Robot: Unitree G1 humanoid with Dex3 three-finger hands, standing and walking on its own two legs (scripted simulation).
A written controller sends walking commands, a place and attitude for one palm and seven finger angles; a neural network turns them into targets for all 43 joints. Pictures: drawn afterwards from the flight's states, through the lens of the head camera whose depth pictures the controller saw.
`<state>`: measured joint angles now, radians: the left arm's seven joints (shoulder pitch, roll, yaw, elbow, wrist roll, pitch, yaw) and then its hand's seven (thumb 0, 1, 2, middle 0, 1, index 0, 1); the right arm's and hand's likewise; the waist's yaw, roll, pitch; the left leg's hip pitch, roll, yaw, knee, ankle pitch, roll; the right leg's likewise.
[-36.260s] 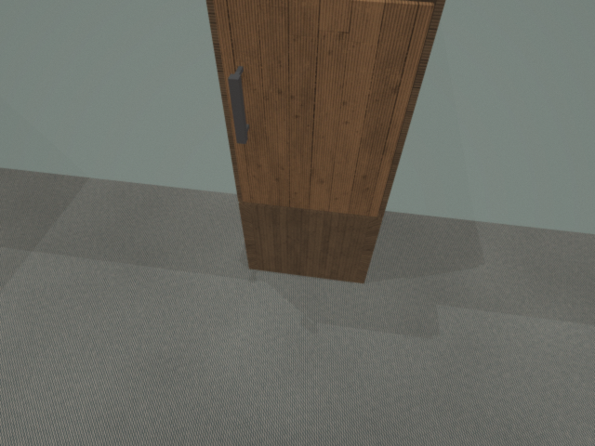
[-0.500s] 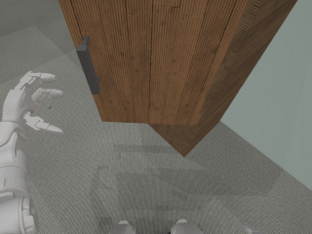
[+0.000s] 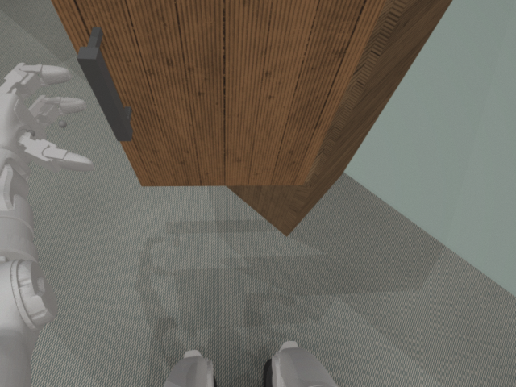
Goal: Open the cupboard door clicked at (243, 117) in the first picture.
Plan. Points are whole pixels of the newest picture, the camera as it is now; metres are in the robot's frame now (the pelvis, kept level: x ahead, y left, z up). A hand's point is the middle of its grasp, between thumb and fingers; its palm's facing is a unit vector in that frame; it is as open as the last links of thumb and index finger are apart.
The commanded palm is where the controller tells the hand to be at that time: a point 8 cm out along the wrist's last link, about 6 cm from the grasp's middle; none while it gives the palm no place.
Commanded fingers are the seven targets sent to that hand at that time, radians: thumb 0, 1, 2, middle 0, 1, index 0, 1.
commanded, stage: move the hooked fingers beside the handle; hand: left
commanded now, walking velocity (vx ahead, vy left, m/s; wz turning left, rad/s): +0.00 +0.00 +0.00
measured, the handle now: (112, 90) +0.55 +0.20 +0.08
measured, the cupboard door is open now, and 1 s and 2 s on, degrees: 44 44 44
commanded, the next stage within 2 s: slide the fingers in behind the handle in 1.08 s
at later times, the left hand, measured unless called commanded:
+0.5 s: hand (69, 102) +0.53 +0.26 +0.08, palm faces -0.02 -1.00 +0.00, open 14.0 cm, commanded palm +0.51 +0.30 +0.08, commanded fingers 0.00 -0.50 0.30 -0.30 -1.20 -0.30 -1.20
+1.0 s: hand (66, 112) +0.51 +0.26 +0.08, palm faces -0.01 -1.00 +0.00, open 14.0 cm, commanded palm +0.50 +0.30 +0.08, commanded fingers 0.00 -0.50 0.30 -0.30 -1.20 -0.30 -1.20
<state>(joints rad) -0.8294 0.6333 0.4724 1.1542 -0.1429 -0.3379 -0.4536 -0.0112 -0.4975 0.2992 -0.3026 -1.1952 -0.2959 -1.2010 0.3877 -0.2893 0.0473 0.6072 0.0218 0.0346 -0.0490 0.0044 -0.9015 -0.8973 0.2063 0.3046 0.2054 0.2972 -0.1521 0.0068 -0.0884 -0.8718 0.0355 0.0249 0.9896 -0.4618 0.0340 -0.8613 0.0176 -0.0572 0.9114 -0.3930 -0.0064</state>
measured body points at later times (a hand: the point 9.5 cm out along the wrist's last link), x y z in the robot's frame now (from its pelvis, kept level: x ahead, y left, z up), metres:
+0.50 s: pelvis +0.01 +0.01 -0.01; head +0.16 +0.04 +0.42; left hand +0.52 +0.31 +0.08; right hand -0.03 -0.26 -0.10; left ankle +0.00 +0.09 -0.68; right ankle +0.02 -0.12 -0.68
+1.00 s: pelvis +0.00 +0.01 +0.00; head +0.14 +0.05 +0.42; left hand +0.50 +0.31 +0.08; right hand +0.01 -0.26 -0.10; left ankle +0.00 +0.09 -0.68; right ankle +0.02 -0.12 -0.68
